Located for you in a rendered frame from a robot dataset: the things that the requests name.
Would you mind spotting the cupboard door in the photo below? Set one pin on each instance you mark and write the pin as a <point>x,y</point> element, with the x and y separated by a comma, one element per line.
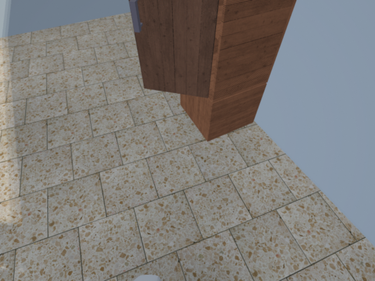
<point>176,43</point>

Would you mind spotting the handle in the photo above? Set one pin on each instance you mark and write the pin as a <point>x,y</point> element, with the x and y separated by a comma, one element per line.
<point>135,15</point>

